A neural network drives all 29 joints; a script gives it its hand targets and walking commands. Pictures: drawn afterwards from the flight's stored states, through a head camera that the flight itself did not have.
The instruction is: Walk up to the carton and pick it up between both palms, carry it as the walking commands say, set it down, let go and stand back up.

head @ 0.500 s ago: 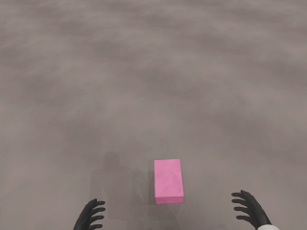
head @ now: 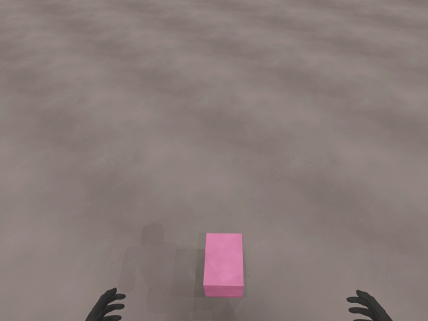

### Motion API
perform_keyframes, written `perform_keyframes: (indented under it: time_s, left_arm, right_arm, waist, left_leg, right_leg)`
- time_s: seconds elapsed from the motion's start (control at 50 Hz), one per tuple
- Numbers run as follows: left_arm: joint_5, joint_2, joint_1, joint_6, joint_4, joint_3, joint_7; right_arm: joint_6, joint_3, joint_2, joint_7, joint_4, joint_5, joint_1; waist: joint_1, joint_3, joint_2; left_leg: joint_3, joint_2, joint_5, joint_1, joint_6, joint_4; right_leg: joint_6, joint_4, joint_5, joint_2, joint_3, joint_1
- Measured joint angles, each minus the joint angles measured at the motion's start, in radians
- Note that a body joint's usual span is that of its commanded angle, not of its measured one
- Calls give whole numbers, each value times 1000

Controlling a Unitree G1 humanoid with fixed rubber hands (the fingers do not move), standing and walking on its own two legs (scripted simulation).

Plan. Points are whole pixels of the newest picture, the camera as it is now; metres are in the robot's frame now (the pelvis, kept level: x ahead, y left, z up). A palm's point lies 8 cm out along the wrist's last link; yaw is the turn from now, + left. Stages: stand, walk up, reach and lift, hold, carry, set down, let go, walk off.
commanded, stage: stand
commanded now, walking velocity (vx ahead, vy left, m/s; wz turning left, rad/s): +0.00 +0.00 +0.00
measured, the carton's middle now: (223, 265) +0.45 +0.01 -0.68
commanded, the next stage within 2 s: none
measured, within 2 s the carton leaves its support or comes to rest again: neither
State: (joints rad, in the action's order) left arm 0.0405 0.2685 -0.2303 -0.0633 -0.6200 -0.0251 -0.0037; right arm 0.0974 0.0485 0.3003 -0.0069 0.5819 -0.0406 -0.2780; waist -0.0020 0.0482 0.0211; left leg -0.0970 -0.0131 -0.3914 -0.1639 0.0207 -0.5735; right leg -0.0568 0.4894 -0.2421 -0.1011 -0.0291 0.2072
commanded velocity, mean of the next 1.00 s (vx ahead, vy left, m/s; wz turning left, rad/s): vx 0.00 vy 0.00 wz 0.00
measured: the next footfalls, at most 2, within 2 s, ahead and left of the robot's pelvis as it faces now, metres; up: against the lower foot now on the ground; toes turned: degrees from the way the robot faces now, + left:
none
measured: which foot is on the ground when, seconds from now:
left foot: down 0.00-1.00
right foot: down 0.00-1.00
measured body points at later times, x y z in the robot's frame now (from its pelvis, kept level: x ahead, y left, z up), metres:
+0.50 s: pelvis +0.04 +0.05 +0.01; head +0.02 +0.05 +0.45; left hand +0.15 +0.34 -0.11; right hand +0.15 -0.25 -0.10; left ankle -0.03 +0.13 -0.73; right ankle +0.02 -0.07 -0.73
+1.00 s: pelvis +0.00 +0.05 +0.01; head -0.03 +0.05 +0.46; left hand +0.08 +0.35 -0.11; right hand +0.07 -0.26 -0.11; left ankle -0.03 +0.13 -0.73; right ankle +0.02 -0.07 -0.73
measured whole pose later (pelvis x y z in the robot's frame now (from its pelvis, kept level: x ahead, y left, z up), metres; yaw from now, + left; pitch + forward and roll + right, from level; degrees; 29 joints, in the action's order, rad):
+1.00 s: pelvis +0.00 +0.05 +0.01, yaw -1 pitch -4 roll +0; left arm 0.02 0.35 -0.20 0.00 -1.04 -0.02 0.01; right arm -0.03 -0.01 0.37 0.02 1.00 -0.03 -0.24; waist 0.00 -0.02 -0.01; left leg -0.06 -0.09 -0.23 -0.03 -0.06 -0.33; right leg -0.01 0.38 -0.19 -0.01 0.02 0.13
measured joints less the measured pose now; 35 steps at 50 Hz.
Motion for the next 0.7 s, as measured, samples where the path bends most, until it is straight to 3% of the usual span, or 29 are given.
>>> perform_keyframes:
  time_s: [0.08, 0.28, 0.52, 0.7]
  left_arm:
    - [-5, 54, -33, 20, -82, -32, 11]
    - [-16, 70, -29, 49, -207, -36, 11]
    - [-17, 48, 22, 48, -275, -8, 20]
    - [-17, 61, 35, 51, -323, -1, 16]
  right_arm:
    - [-47, 7, 32, 9, 77, -8, -36]
    - [-94, -26, 40, 29, 179, -4, -35]
    - [-117, -52, 42, 50, 248, 4, 31]
    - [-115, -60, 45, 44, 325, 4, 34]
  waist:
    - [-12, -49, -13]
    - [-14, -111, -6]
    - [-6, -100, -18]
    - [0, -102, -19]
  left_leg:
    - [12, -2, 28, 12, -18, 24]
    - [15, -27, 7, 53, -50, 67]
    - [36, -70, 59, 107, -89, 154]
    - [47, -84, 107, 132, -96, 208]
  right_leg:
    - [-23, 22, -28, 3, 8, 8]
    - [8, -2, -58, 28, 17, -27]
    - [41, -28, -37, 72, 45, -51]
    - [55, -63, -1, 87, 58, -67]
